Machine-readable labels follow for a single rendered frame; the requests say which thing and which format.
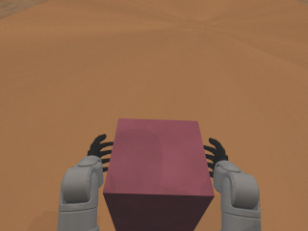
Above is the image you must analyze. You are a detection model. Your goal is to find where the right robot forearm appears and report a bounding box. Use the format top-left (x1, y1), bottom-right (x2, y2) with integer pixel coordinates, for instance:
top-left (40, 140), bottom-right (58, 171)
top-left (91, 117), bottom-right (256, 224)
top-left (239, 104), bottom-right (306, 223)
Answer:
top-left (213, 160), bottom-right (262, 231)

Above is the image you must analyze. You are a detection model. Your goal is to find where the left robot forearm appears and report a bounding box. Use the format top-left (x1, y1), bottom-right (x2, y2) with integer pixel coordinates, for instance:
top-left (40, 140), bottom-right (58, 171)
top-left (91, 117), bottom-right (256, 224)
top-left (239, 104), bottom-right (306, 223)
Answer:
top-left (57, 155), bottom-right (104, 231)

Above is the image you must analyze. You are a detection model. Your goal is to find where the left robot hand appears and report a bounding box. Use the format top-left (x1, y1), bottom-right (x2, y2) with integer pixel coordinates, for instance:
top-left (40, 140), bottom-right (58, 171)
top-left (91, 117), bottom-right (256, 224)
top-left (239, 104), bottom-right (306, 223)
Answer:
top-left (87, 134), bottom-right (114, 172)

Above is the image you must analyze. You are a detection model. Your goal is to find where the right robot hand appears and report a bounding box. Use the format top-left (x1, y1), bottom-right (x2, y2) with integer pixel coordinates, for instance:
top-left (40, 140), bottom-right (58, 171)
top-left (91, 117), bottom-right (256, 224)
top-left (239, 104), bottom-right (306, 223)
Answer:
top-left (203, 138), bottom-right (228, 178)

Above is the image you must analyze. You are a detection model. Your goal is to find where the carton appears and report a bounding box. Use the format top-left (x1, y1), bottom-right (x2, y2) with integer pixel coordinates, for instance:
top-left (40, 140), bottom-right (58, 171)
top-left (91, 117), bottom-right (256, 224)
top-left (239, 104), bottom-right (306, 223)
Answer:
top-left (103, 118), bottom-right (215, 231)

